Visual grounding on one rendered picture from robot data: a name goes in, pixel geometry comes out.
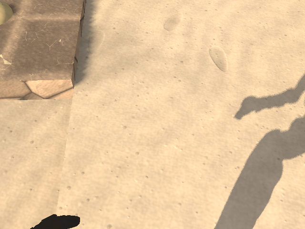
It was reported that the robot left hand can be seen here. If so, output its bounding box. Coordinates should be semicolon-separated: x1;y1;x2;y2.
31;214;80;229

